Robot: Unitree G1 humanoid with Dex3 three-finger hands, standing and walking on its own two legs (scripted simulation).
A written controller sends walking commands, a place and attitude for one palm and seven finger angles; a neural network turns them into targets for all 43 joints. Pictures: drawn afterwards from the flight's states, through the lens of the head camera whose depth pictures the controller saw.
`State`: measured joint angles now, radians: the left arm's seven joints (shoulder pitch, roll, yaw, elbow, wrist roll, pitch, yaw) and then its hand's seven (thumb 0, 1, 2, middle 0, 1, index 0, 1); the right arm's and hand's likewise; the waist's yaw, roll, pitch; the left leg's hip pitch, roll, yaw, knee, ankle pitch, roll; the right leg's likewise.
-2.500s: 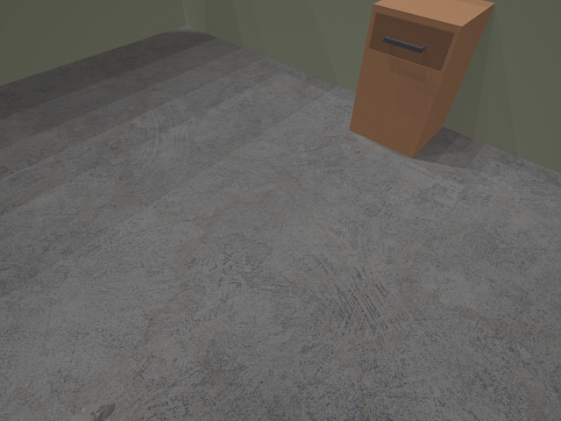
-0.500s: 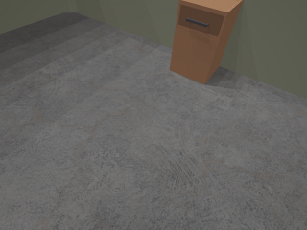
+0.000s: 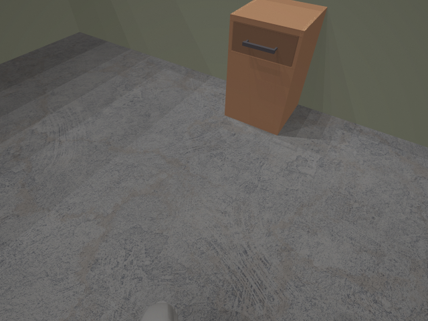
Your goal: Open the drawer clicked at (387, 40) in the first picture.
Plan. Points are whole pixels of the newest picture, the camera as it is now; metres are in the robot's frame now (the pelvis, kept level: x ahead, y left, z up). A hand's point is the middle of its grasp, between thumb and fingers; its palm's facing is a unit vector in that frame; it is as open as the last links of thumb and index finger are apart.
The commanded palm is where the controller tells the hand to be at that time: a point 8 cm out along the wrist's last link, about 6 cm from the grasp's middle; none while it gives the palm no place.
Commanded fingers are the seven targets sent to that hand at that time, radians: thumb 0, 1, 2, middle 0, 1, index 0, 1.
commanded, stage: walk to a spot facing it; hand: left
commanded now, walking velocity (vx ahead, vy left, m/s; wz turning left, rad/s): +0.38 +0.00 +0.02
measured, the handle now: (259, 46) +1.53 -0.22 -0.17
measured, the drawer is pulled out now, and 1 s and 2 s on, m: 0.00 0.00 0.00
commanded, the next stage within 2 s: turn to face it in 1.38 s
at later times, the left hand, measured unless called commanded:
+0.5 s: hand (116, 286) +0.23 +0.24 -0.17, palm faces +0.05 -0.99 -0.16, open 7.4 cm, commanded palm none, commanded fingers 0.00 0.90 0.90 -0.20 -0.30 -0.20 -0.30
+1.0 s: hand (163, 196) +0.48 +0.17 -0.16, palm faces +0.00 -0.97 -0.22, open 7.2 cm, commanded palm none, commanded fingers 0.00 0.90 0.90 -0.20 -0.30 -0.20 -0.30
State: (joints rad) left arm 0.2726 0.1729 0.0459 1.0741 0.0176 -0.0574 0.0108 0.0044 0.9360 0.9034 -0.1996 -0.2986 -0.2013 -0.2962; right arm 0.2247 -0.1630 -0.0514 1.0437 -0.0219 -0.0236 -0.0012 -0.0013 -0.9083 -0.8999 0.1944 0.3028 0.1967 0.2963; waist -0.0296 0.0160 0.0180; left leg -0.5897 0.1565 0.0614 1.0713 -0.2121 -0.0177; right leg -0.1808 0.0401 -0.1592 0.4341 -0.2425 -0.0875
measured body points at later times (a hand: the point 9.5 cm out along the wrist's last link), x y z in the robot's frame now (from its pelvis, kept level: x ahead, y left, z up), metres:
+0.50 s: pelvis +0.22 +0.06 +0.01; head +0.22 +0.07 +0.46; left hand +0.23 +0.29 -0.16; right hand +0.22 -0.19 -0.14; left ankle +0.19 +0.14 -0.74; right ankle +0.26 -0.09 -0.65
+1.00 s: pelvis +0.45 -0.02 +0.00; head +0.46 -0.03 +0.45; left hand +0.48 +0.22 -0.14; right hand +0.46 -0.25 -0.16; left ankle +0.50 +0.13 -0.67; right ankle +0.43 -0.10 -0.74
